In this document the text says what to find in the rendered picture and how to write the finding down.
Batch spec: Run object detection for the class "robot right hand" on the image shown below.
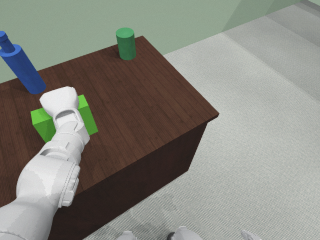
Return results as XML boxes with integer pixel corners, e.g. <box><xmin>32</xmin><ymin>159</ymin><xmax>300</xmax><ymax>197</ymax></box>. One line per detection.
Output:
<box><xmin>240</xmin><ymin>230</ymin><xmax>262</xmax><ymax>240</ymax></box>

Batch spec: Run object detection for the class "robot left upper arm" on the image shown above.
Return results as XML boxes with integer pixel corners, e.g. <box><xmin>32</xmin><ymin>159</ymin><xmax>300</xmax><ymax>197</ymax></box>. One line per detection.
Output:
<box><xmin>0</xmin><ymin>154</ymin><xmax>81</xmax><ymax>240</ymax></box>

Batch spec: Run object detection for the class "sponge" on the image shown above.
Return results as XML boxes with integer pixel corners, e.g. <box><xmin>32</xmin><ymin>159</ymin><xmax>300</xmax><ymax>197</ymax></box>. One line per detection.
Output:
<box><xmin>31</xmin><ymin>94</ymin><xmax>98</xmax><ymax>143</ymax></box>

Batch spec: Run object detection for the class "table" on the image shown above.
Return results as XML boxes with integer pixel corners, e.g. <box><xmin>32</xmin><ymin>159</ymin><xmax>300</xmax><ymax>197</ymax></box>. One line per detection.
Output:
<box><xmin>0</xmin><ymin>35</ymin><xmax>220</xmax><ymax>240</ymax></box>

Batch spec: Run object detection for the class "left robot forearm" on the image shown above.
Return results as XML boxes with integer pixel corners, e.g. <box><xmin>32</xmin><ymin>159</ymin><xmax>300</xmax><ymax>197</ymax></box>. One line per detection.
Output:
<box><xmin>16</xmin><ymin>107</ymin><xmax>90</xmax><ymax>197</ymax></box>

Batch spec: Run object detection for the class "right robot thigh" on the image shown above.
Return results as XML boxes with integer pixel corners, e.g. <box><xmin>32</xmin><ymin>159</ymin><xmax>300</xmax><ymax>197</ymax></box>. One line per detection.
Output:
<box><xmin>171</xmin><ymin>230</ymin><xmax>203</xmax><ymax>240</ymax></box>

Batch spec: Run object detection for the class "robot left hand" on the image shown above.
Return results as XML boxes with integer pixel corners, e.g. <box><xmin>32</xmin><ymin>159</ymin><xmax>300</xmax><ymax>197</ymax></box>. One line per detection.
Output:
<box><xmin>39</xmin><ymin>86</ymin><xmax>79</xmax><ymax>117</ymax></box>

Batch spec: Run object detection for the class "right robot shin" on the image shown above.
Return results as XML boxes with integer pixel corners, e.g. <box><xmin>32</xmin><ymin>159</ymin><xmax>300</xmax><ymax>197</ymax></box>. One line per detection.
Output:
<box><xmin>174</xmin><ymin>226</ymin><xmax>188</xmax><ymax>234</ymax></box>

